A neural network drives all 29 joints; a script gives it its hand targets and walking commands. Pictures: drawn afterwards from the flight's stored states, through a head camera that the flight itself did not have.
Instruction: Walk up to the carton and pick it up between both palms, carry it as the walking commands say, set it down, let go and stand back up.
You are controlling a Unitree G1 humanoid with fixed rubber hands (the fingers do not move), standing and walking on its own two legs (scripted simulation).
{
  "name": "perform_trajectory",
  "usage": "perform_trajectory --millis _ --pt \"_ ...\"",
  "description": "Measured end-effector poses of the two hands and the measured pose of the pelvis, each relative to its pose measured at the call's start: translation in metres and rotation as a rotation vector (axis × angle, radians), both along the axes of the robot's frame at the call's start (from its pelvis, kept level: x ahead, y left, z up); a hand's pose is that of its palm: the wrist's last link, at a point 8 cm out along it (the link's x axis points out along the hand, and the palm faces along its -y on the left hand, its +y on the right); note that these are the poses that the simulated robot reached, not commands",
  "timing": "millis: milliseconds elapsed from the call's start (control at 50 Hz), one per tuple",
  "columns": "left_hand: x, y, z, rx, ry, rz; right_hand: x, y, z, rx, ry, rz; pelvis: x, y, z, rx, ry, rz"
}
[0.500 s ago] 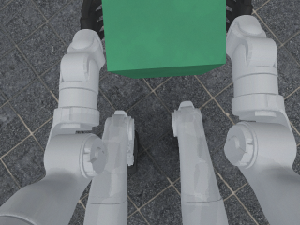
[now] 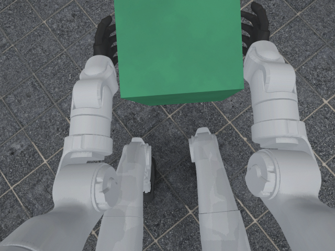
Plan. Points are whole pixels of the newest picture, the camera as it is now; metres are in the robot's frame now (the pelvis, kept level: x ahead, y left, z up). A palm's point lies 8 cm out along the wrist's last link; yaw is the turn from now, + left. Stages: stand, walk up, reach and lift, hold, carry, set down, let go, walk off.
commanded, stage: reach and lift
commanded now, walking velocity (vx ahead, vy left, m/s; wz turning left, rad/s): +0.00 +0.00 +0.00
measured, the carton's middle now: (180, 56) +0.51 -0.05 -0.08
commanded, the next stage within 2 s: none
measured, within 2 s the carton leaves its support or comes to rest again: neither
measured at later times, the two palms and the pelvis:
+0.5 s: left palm (84, 53) +0.46 +0.11 +0.05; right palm (272, 37) +0.46 -0.19 +0.06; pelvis +0.00 +0.00 +0.06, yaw -1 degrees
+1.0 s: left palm (36, 25) +0.44 +0.12 +0.16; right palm out of the picture +0.44 -0.18 +0.17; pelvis +0.08 +0.00 +0.14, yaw -3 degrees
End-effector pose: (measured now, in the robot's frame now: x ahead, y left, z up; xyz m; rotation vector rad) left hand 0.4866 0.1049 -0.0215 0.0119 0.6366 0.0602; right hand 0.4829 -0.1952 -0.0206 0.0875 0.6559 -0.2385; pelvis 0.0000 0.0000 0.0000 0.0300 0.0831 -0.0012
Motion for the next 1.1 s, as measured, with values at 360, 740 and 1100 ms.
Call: perform_trajectory --millis 360,740,1100 --pt "-0.021 0.007 0.053 -0.006 -0.004 0.001 -0.020 0.007 0.055 0.005 -0.008 -0.007 0.002 0.002 0.044 -0.001 -0.069 -0.012" --pt "-0.042 0.007 0.134 -0.010 0.060 -0.019 -0.045 0.007 0.141 -0.038 0.056 0.000 0.043 0.003 0.097 -0.005 0.024 -0.028" --pt "-0.049 0.015 0.187 0.010 0.053 -0.033 -0.055 0.015 0.190 -0.019 0.045 -0.012 0.094 0.005 0.148 -0.019 -0.051 -0.046"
